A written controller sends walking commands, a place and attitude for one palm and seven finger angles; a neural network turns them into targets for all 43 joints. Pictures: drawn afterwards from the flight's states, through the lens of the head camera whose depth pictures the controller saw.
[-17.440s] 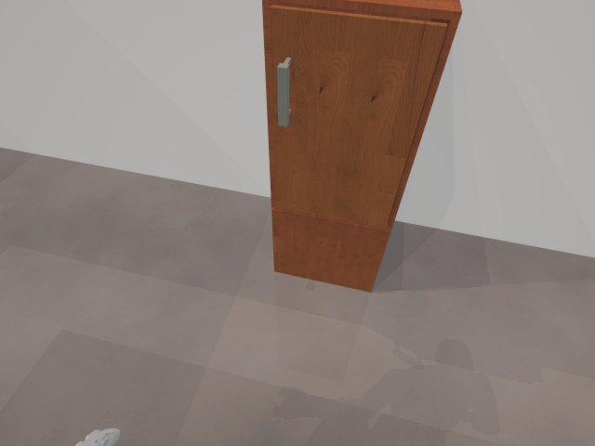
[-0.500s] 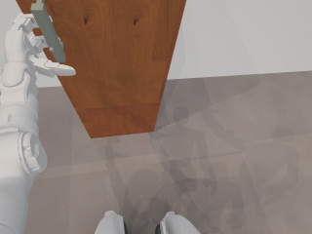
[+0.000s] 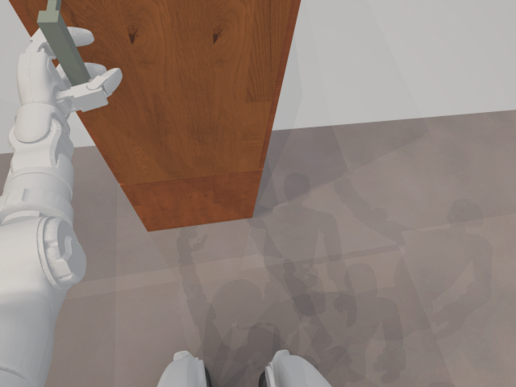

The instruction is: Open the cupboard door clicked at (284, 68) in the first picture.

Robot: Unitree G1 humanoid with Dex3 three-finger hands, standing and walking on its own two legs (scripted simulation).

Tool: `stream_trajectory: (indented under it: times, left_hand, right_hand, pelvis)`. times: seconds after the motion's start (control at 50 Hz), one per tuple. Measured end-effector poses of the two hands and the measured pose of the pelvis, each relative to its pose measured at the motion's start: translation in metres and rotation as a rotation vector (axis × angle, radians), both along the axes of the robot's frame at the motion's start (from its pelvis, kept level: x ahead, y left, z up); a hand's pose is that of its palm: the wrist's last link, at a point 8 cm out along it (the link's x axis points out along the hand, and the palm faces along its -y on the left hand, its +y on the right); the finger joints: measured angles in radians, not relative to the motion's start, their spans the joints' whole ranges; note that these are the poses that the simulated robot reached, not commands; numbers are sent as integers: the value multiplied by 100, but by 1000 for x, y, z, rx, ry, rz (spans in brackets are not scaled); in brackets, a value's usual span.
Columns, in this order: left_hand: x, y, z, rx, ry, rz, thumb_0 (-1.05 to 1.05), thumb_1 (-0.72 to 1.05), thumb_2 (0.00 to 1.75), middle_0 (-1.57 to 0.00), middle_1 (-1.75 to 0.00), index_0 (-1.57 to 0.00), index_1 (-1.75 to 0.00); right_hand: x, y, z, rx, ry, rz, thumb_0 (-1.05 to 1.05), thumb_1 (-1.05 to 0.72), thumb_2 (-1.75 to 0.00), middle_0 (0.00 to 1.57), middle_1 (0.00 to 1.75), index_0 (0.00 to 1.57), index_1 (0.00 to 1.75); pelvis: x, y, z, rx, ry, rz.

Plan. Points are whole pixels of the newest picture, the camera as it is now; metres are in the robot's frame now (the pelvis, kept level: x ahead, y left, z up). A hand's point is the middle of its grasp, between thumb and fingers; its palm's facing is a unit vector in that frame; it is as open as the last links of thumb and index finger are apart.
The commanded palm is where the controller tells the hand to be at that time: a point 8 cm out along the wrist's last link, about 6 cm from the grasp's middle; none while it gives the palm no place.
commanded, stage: close the thumb around the handle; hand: left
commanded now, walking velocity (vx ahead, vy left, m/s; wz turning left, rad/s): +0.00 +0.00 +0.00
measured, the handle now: (74, 56) +0.59 +0.20 +0.11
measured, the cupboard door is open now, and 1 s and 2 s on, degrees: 0 23 48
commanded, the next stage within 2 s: pull the door open along its arc in 0.24 s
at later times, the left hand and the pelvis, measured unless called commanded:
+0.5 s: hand (94, 84) +0.54 +0.17 +0.11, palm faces +0.07 -1.00 -0.01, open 5.6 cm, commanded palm +0.50 +0.21 +0.11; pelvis +0.00 -0.01 +0.00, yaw +0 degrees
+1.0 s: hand (129, 148) +0.43 +0.12 +0.11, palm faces +0.32 -0.94 +0.11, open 6.1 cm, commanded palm +0.36 +0.16 +0.11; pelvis +0.02 -0.01 +0.02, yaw +1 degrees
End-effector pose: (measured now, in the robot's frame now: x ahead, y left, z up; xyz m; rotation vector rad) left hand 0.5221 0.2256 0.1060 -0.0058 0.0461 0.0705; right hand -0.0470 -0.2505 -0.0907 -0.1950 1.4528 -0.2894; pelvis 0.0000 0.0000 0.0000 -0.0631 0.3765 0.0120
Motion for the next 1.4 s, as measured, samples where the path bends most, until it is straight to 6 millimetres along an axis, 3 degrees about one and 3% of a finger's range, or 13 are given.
stream_trajectory:
  times: [0.12, 0.2, 0.48, 0.62, 0.72, 0.82, 0.94, 1.08, 1.2, 1.4]
  left_hand:
    - [-1, 5, 3, 12, -18, 10, 1, 63, 78, -38, -132, -38, -132]
    - [-2, -2, 3, 16, -15, -25, 1, 73, 83, -39, -134, -39, -133]
    - [-6, -5, 4, 10, -10, 4, 1, 75, 83, -35, -135, -37, -135]
    - [-21, -7, 3, 13, -25, -5, 1, 75, 79, -36, -135, -36, -135]
    - [-44, -12, 2, 9, -36, -19, 1, 73, 76, -36, -135, -36, -135]
    - [-74, -21, 1, 6, -51, -40, 1, 71, 74, -36, -135, -36, -135]
    - [-115, -47, -2, -113, -73, 171, 3, 68, 72, -35, -135, -38, -135]
    - [-159, -87, 1, -46, -62, 353, 1, 69, 74, -36, -135, -36, -133]
    - [-190, -120, 4, -4, -37, 399, 1, 70, 75, -33, -133, -35, -133]
    - [-231, -169, 7, 29, -32, 287, 2, 69, 72, -33, -133, -33, -133]
  right_hand:
    - [4, -6, 1, -6, -8, 4, 0, -91, -89, 20, 30, 20, 30]
    - [7, -11, 1, -11, -11, 5, 0, -91, -89, 20, 30, 20, 30]
    - [13, -20, 1, -12, -28, 7, 0, -91, -89, 20, 30, 20, 30]
    - [22, -19, 0, 15, -49, -1, 0, -91, -89, 20, 30, 20, 30]
    - [44, -18, 1, 38, -114, 3, 0, -91, -89, 20, 30, 20, 30]
    - [82, -18, 3, 56, -222, 36, 1, -91, -89, 20, 30, 20, 30]
    - [137, -12, 7, 86, -375, 129, 1, -91, -89, 20, 30, 20, 30]
    - [186, 2, 12, 139, -509, 240, 1, -91, -89, 20, 30, 20, 30]
    - [200, 9, 14, 164, -546, 278, 1, -91, -89, 20, 30, 20, 30]
    - [200, -2, 19, 176, -576, 280, 1, -91, -89, 20, 30, 20, 30]
  pelvis:
    - [1, -4, 0, 2, 0, -1]
    - [1, -6, 1, 3, -3, 1]
    - [3, -13, 2, 10, -8, 0]
    - [9, -14, 7, 18, -26, -10]
    - [15, -14, 12, 27, -55, -16]
    - [20, -14, 17, 34, -94, -14]
    - [18, -13, 20, 41, -129, -7]
    - [12, -18, 18, 54, -163, 13]
    - [6, -27, 19, 64, -204, 33]
    - [1, -44, 23, 78, -263, 49]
